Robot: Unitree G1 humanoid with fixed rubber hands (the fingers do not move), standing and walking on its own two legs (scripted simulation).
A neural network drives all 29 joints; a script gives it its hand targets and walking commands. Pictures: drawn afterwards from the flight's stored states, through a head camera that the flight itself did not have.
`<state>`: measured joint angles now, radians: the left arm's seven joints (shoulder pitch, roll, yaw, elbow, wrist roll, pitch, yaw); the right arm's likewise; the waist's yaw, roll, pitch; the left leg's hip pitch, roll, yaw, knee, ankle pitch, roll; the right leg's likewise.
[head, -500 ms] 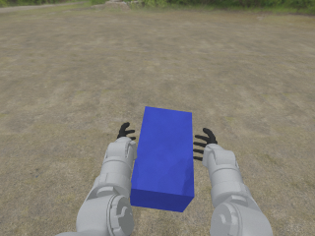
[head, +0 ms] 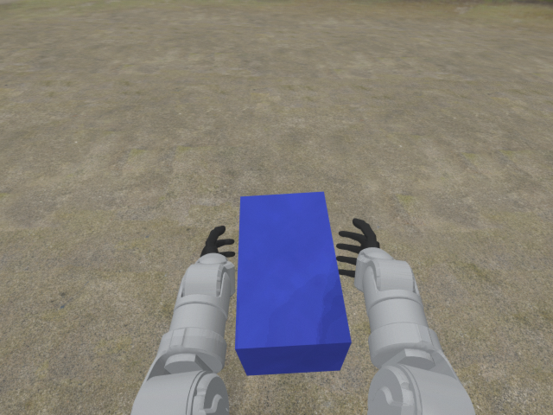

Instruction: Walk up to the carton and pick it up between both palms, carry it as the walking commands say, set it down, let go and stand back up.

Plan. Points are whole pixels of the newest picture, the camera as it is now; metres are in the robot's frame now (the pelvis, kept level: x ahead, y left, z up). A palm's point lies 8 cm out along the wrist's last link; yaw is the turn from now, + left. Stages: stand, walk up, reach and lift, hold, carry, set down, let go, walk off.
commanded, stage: carry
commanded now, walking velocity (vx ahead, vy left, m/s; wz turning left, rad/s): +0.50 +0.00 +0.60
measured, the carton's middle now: (287, 278) +0.36 +0.01 -0.02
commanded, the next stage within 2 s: none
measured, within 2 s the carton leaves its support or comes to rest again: neither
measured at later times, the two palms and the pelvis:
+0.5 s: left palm (117, 232) +0.35 +0.29 +0.10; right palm (262, 190) +0.42 +0.06 +0.14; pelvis +0.08 +0.08 +0.02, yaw +14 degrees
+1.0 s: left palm (72, 174) +0.55 +0.48 +0.06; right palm (177, 136) +0.69 +0.29 +0.09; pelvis +0.35 +0.20 -0.02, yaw +31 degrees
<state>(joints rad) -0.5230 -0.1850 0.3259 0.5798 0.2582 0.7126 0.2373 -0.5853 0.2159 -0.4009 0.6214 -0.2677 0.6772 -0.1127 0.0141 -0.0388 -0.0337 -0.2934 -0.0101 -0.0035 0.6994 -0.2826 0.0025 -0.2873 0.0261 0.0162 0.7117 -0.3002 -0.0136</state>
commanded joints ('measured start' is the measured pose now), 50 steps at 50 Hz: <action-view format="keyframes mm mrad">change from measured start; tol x64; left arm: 1 -942 -1031 -622 -256 -371 -1 -410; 50 -806 -1008 -878 -1038 -662 470 -271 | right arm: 1 -674 1089 676 -147 352 50 279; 50 -486 994 780 -748 596 519 188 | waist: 1 3 50 -253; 50 -52 75 -573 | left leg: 1 -368 66 -151 -56 -456 24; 5 -279 30 35 481 -87 -47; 14 300 347 -816 -518 -153 192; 38 406 -46 -184 -108 1885 -116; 40 -235 -75 -154 430 1159 -157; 41 -666 -153 -129 829 -357 -124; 46 -1073 146 -351 942 -557 -12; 50 47 6 112 -31 150 -4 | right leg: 1 85 -211 265 -336 -577 -76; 32 -688 35 -127 279 -34 70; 44 1179 -610 554 -146 1026 -353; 50 213 -292 -185 -43 653 22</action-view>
